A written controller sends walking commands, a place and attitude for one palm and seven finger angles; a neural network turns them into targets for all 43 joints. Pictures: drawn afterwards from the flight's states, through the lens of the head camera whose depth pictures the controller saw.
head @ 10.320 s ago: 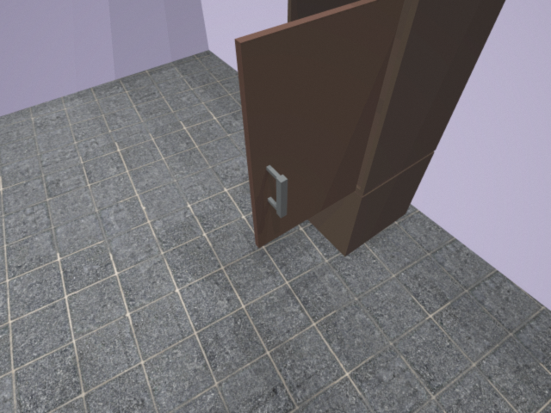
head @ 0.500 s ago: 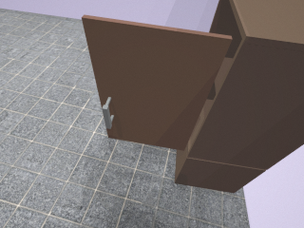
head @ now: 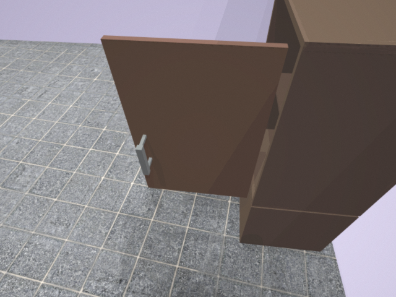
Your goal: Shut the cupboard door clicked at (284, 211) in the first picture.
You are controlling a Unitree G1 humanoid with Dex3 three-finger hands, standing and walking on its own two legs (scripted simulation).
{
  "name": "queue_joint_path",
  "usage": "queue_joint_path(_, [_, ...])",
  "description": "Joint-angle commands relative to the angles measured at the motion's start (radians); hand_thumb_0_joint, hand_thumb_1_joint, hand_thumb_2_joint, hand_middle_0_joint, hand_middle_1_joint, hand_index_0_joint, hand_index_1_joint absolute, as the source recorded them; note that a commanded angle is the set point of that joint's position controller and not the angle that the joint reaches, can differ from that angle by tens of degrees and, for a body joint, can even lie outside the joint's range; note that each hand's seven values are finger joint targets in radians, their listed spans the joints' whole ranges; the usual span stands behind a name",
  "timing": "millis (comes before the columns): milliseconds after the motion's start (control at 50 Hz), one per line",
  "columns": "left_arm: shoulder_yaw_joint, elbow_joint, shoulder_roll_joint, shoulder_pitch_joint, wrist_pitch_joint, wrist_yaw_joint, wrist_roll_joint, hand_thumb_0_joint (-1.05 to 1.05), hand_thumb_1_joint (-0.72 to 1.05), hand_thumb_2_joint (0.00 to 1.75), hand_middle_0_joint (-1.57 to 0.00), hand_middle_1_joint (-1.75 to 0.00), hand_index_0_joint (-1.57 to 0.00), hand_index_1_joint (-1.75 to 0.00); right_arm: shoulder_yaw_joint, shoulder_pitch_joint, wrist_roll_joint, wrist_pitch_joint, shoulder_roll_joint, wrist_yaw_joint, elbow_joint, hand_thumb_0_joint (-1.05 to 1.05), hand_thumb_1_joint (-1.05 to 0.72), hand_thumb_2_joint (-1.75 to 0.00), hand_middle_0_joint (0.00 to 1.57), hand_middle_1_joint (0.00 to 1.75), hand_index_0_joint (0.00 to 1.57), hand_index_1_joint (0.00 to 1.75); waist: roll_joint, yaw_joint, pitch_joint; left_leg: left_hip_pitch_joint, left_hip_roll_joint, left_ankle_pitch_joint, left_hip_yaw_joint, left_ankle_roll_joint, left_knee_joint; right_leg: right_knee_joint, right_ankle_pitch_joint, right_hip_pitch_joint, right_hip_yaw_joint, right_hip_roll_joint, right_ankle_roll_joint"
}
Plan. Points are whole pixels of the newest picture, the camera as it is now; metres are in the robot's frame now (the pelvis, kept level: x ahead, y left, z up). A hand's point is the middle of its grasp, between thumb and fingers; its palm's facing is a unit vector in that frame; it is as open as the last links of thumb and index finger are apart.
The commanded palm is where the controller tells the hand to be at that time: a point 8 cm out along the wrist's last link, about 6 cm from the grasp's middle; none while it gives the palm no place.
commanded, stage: look again from close up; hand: left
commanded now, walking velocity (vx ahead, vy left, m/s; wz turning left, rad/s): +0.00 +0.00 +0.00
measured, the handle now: (145, 155) +0.52 +0.20 -0.10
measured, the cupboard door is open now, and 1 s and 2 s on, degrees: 89 89 89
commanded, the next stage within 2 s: shuffle to correct the standing spot in 0.32 s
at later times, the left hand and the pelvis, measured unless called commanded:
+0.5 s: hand out of the picture +0.03 +0.16 -0.16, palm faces -0.02 -0.97 -0.23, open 7.4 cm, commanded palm none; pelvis +0.01 -0.02 +0.01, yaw -1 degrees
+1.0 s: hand out of the picture +0.08 +0.20 -0.18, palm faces -0.02 -0.97 -0.25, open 7.4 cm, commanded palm none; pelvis +0.06 +0.01 -0.01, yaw -3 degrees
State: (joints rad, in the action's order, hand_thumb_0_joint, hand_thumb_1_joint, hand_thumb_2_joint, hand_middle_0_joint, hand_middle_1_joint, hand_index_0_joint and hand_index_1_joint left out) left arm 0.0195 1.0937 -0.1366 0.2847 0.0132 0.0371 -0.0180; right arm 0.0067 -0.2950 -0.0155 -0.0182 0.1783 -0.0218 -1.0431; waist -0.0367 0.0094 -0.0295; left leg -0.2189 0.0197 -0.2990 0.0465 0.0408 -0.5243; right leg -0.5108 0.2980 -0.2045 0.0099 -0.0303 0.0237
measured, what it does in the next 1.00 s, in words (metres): shifts its weight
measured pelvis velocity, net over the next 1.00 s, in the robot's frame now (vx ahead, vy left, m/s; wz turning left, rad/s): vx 0.06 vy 0.01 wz -0.05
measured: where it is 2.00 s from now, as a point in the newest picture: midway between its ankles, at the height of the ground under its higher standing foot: outside the picture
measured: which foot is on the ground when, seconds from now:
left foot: down 0.00-1.00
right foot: down 0.00-1.00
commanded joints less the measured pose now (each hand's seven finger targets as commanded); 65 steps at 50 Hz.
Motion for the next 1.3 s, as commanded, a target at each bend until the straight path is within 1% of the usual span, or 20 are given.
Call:
queue_joint_path(0, [-0.023, -0.047, -0.130, 0.036, 0.017, 0.005, 0.005, 0.00, 0.90, 0.90, -0.20, -0.30, -0.20, -0.30, -0.015, -0.034, 0.003, -0.024, 0.101, -0.004, 0.062, 0.00, -0.90, -0.90, 0.20, 0.30, 0.20, 0.30, 0.069, -0.007, -0.038, -0.020, -0.115, 0.198, -0.121, 0.008, 0.136, 0.064, -0.109, -0.024, -0.073, -0.051, -0.065])
queue_joint_path(420, [-0.026, -0.037, -0.177, 0.002, 0.017, -0.002, 0.007, 0.00, 0.90, 0.90, -0.20, -0.30, -0.20, -0.30, -0.007, 0.013, 0.002, -0.020, 0.117, -0.003, -0.021, 0.00, -0.90, -0.90, 0.20, 0.30, 0.20, 0.30, 0.051, -0.015, 0.005, 0.064, -0.112, 0.197, -0.072, -0.013, 0.166, 0.118, -0.211, 0.020, -0.107, -0.077, -0.067])
queue_joint_path(540, [-0.042, -0.040, -0.200, 0.032, 0.009, -0.008, -0.001, 0.00, 0.90, 0.90, -0.20, -0.30, -0.20, -0.30, -0.008, -0.004, -0.004, -0.003, 0.101, 0.007, -0.012, 0.00, -0.90, -0.90, 0.20, 0.30, 0.20, 0.30, 0.088, -0.023, -0.054, -0.011, -0.068, 0.006, -0.009, -0.027, 0.091, 0.157, -0.024, 0.000, -0.205, -0.113, -0.117])
queue_joint_path(600, [-0.055, -0.043, -0.214, 0.060, 0.011, -0.007, -0.002, 0.00, 0.90, 0.90, -0.20, -0.30, -0.20, -0.30, -0.009, -0.009, -0.004, -0.002, 0.093, 0.008, 0.001, 0.00, -0.90, -0.90, 0.20, 0.30, 0.20, 0.30, 0.144, -0.029, -0.066, -0.055, -0.046, -0.009, 0.016, -0.033, 0.038, 0.175, -0.083, 0.033, -0.247, -0.157, -0.142])
queue_joint_path(700, [-0.070, -0.053, -0.211, 0.073, 0.007, -0.001, -0.003, 0.00, 0.90, 0.90, -0.20, -0.30, -0.20, -0.30, -0.013, -0.044, -0.001, -0.011, 0.091, 0.003, 0.002, 0.00, -0.90, -0.90, 0.20, 0.30, 0.20, 0.30, 0.098, -0.026, -0.045, -0.013, -0.057, 0.116, 0.013, -0.025, 0.045, 0.075, -0.291, 0.056, -0.187, -0.149, -0.140])
queue_joint_path(740, [-0.068, -0.066, -0.186, 0.056, 0.000, 0.000, -0.005, 0.00, 0.90, 0.90, -0.20, -0.30, -0.20, -0.30, -0.018, -0.085, -0.003, -0.014, 0.116, -0.002, -0.006, 0.00, -0.90, -0.90, 0.20, 0.30, 0.20, 0.30, -0.001, -0.013, -0.011, 0.090, -0.106, 0.321, -0.029, 0.000, 0.067, -0.035, -0.293, 0.005, -0.093, -0.088, -0.113])
queue_joint_path(780, [-0.062, -0.088, -0.150, 0.015, -0.007, 0.002, -0.007, 0.00, 0.90, 0.90, -0.20, -0.30, -0.20, -0.30, -0.026, -0.136, -0.004, -0.008, 0.149, -0.010, -0.010, 0.00, -0.90, -0.90, 0.20, 0.30, 0.20, 0.30, -0.112, 0.001, -0.014, 0.166, -0.193, 0.585, -0.120, 0.070, 0.094, -0.165, -0.058, -0.102, 0.021, -0.004, -0.075])
queue_joint_path(820, [-0.052, -0.101, -0.119, -0.007, -0.012, 0.004, -0.003, 0.00, 0.90, 0.90, -0.20, -0.30, -0.20, -0.30, -0.024, -0.129, -0.006, -0.002, 0.145, -0.014, 0.002, 0.00, -0.90, -0.90, 0.20, 0.30, 0.20, 0.30, -0.130, -0.008, -0.052, 0.183, -0.256, 0.712, -0.167, 0.137, 0.129, -0.229, 0.236, -0.187, 0.056, 0.006, -0.060])
queue_joint_path(840, [-0.050, -0.099, -0.107, -0.012, -0.014, 0.004, 0.000, 0.00, 0.90, 0.90, -0.20, -0.30, -0.20, -0.30, -0.021, -0.108, -0.007, -0.001, 0.130, -0.016, 0.010, 0.00, -0.90, -0.90, 0.20, 0.30, 0.20, 0.30, -0.100, -0.018, -0.069, 0.154, -0.253, 0.736, -0.161, 0.139, 0.131, -0.193, 0.225, -0.164, 0.050, -0.010, -0.060])
queue_joint_path(880, [-0.052, -0.067, -0.108, 0.058, -0.005, 0.004, 0.002, 0.00, 0.90, 0.90, -0.20, -0.30, -0.20, -0.30, -0.018, -0.045, 0.000, -0.005, 0.118, -0.023, 0.027, 0.00, -0.90, -0.90, 0.20, 0.30, 0.20, 0.30, -0.009, -0.058, -0.024, 0.108, -0.189, 0.773, -0.105, 0.079, 0.052, -0.013, -0.130, -0.008, 0.006, -0.036, -0.068])
queue_joint_path(920, [-0.053, -0.043, -0.161, 0.096, 0.009, 0.008, 0.010, 0.00, 0.90, 0.90, -0.20, -0.30, -0.20, -0.30, -0.023, -0.040, 0.010, -0.014, 0.106, -0.026, 0.033, 0.00, -0.90, -0.90, 0.20, 0.30, 0.20, 0.30, 0.054, -0.038, 0.047, 0.073, -0.121, 0.555, -0.046, -0.002, 0.034, -0.007, -0.567, 0.109, -0.089, -0.139, -0.107])
queue_joint_path(960, [-0.049, -0.038, -0.162, 0.062, 0.011, 0.012, 0.011, 0.00, 0.90, 0.90, -0.20, -0.30, -0.20, -0.30, -0.024, -0.049, 0.008, -0.004, 0.078, -0.027, 0.008, 0.00, -0.90, -0.90, 0.20, 0.30, 0.20, 0.30, 0.176, -0.022, 0.016, 0.048, -0.107, 0.425, -0.036, -0.018, 0.069, -0.025, -0.756, 0.127, -0.066, -0.146, -0.106])
queue_joint_path(980, [-0.046, -0.043, -0.158, 0.046, 0.009, 0.015, 0.010, 0.00, 0.90, 0.90, -0.20, -0.30, -0.20, -0.30, -0.024, -0.055, 0.008, -0.005, 0.080, -0.027, -0.003, 0.00, -0.90, -0.90, 0.20, 0.30, 0.20, 0.30, 0.153, -0.017, 0.018, 0.069, -0.112, 0.464, -0.037, -0.019, 0.094, -0.036, -0.763, 0.118, -0.050, -0.138, -0.096])
queue_joint_path(1080, [-0.054, -0.071, -0.154, -0.013, -0.005, 0.019, 0.011, 0.00, 0.90, 0.90, -0.20, -0.30, -0.20, -0.30, -0.031, -0.050, 0.004, -0.016, 0.106, -0.036, -0.029, 0.00, -0.90, -0.90, 0.20, 0.30, 0.20, 0.30, 0.018, -0.018, 0.048, 0.209, -0.162, 0.825, -0.064, 0.004, 0.118, -0.022, -0.442, 0.053, -0.016, -0.072, -0.063])
queue_joint_path(1180, [-0.057, -0.070, -0.161, -0.027, -0.005, 0.015, 0.009, 0.00, 0.90, 0.90, -0.20, -0.30, -0.20, -0.30, -0.031, -0.025, 0.002, -0.016, 0.104, -0.035, -0.026, 0.00, -0.90, -0.90, 0.20, 0.30, 0.20, 0.30, 0.011, -0.020, 0.055, 0.186, -0.151, 0.685, -0.062, 0.002, 0.141, 0.023, -0.467, 0.090, -0.032, -0.085, -0.068])
queue_joint_path(1200, [-0.052, -0.035, -0.169, 0.076, 0.020, 0.045, -0.002, 0.00, 0.90, 0.90, -0.20, -0.30, -0.20, -0.30, -0.049, 0.029, 0.022, -0.014, 0.162, -0.017, 0.045, 0.00, -0.90, -0.90, 0.20, 0.30, 0.20, 0.30, 0.072, -0.040, 0.103, 0.132, -0.166, 0.818, -0.031, -0.029, -0.104, 0.045, -0.670, 0.068, -0.032, -0.094, -0.030])
queue_joint_path(1220, [-0.057, -0.081, -0.187, 0.073, 0.028, 0.043, -0.001, 0.00, 0.90, 0.90, -0.20, -0.30, -0.20, -0.30, -0.043, -0.008, 0.007, -0.020, 0.110, -0.006, 0.080, 0.00, -0.90, -0.90, 0.20, 0.30, 0.20, 0.30, 0.080, -0.029, 0.140, 0.027, -0.111, 0.536, -0.037, -0.025, -0.111, -0.002, -0.797, 0.182, -0.073, -0.138, -0.074])
queue_joint_path(1240, [-0.046, -0.089, -0.177, 0.040, 0.032, 0.040, 0.004, 0.00, 0.90, 0.90, -0.20, -0.30, -0.20, -0.30, -0.036, -0.013, 0.009, -0.018, 0.085, -0.005, 0.082, 0.00, -0.90, -0.90, 0.20, 0.30, 0.20, 0.30, 0.097, -0.003, 0.149, -0.012, -0.104, 0.283, -0.041, -0.029, -0.053, -0.027, -0.822, 0.183, -0.089, -0.175, -0.100])
queue_joint_path(1260, [-0.042, -0.106, -0.187, -0.004, 0.037, 0.030, 0.006, 0.00, 0.90, 0.90, -0.20, -0.30, -0.20, -0.30, -0.031, -0.012, 0.004, -0.019, 0.064, 0.000, 0.089, 0.00, -0.90, -0.90, 0.20, 0.30, 0.20, 0.30, -0.029, 0.005, 0.174, 0.012, -0.078, 0.272, -0.025, -0.029, 0.042, -0.068, -0.876, 0.199, -0.086, -0.178, -0.111])
queue_joint_path(1280, [-0.038, -0.117, -0.192, -0.012, 0.034, 0.025, 0.009, 0.00, 0.90, 0.90, -0.20, -0.30, -0.20, -0.30, -0.031, -0.020, 0.003, -0.017, 0.076, -0.002, 0.087, 0.00, -0.90, -0.90, 0.20, 0.30, 0.20, 0.30, -0.055, 0.011, 0.144, 0.056, -0.095, 0.410, -0.045, -0.019, 0.047, -0.081, -0.769, 0.135, -0.053, -0.141, -0.092])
